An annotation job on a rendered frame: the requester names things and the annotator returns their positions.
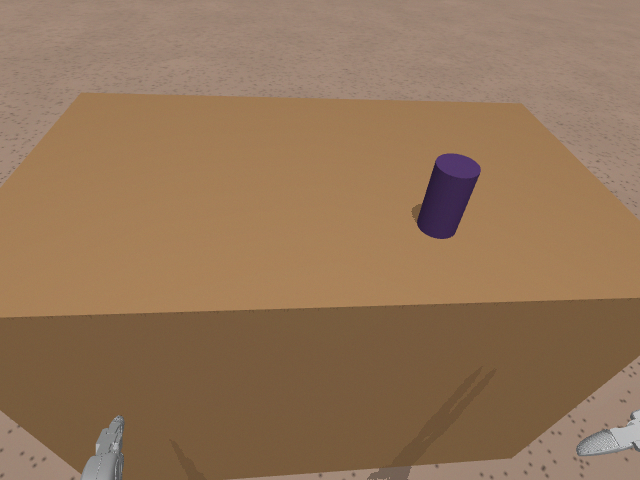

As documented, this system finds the left robot hand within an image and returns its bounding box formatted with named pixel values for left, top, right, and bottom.
left=80, top=415, right=124, bottom=480

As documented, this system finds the can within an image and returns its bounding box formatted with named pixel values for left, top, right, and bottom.
left=417, top=153, right=481, bottom=239

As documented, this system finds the right robot hand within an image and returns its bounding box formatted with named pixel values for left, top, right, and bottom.
left=576, top=409, right=640, bottom=456

